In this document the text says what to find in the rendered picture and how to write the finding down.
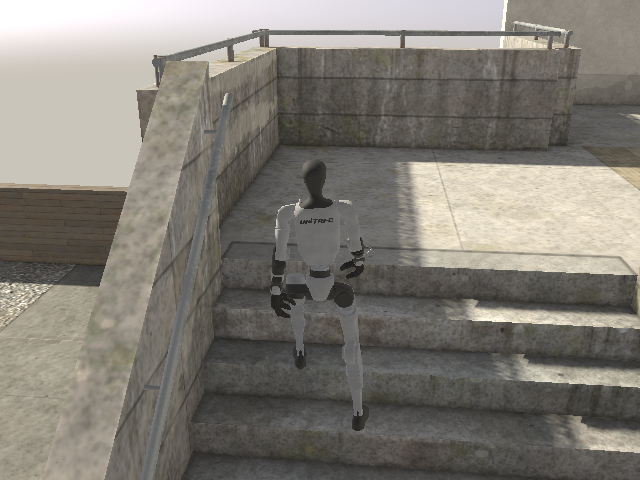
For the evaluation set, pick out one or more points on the right robot shin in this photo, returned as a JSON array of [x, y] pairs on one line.
[[354, 373]]

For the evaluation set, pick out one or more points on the robot right upper arm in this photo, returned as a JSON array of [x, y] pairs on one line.
[[348, 211]]

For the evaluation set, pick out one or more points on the right robot forearm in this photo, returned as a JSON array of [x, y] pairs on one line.
[[358, 256]]

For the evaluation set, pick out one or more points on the robot left hand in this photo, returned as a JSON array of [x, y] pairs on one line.
[[277, 303]]

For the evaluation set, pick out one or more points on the robot left upper arm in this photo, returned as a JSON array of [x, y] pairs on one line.
[[285, 214]]

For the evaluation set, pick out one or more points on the humanoid robot head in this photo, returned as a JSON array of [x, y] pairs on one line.
[[314, 174]]

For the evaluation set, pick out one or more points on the left robot forearm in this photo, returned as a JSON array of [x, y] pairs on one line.
[[277, 275]]

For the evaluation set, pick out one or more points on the robot right hand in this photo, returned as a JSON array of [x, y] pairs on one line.
[[357, 272]]

